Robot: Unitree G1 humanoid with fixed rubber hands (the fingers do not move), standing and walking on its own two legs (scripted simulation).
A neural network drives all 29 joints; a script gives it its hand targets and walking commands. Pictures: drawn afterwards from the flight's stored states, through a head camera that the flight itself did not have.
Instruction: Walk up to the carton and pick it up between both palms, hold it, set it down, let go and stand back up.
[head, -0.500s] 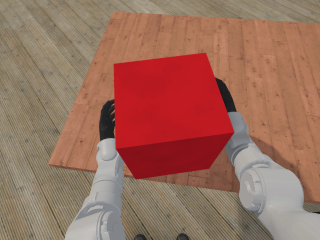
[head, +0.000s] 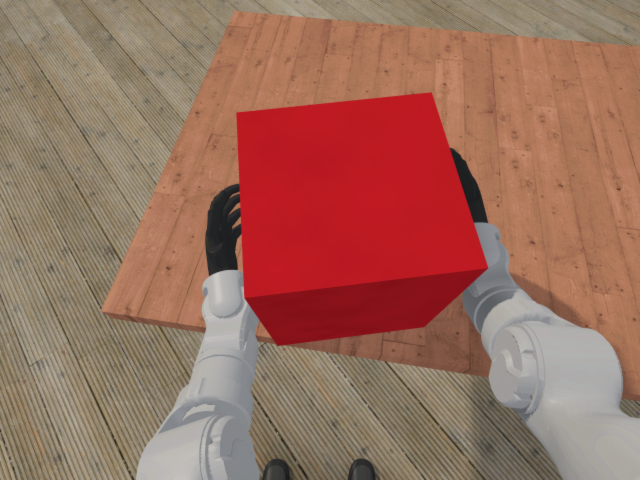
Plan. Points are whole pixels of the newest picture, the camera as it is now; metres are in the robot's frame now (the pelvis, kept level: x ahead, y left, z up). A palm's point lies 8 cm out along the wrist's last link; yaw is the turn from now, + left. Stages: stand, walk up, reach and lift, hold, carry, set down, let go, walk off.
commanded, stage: reach and lift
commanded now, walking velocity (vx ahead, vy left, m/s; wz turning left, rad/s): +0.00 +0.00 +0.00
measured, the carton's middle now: (344, 236) +0.41 +0.02 +0.01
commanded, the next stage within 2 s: none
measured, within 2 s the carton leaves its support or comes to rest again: leaves its support in 0.82 s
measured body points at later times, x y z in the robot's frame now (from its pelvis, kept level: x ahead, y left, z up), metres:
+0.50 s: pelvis -0.02 +0.00 +0.00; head +0.09 +0.01 +0.43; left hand +0.38 +0.17 +0.01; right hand +0.44 -0.14 +0.04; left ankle +0.00 +0.15 -0.74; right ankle +0.02 -0.08 -0.74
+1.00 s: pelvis -0.02 +0.00 -0.01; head +0.00 -0.01 +0.44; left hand +0.36 +0.19 +0.05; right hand +0.42 -0.12 +0.09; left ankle +0.00 +0.15 -0.74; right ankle +0.02 -0.08 -0.74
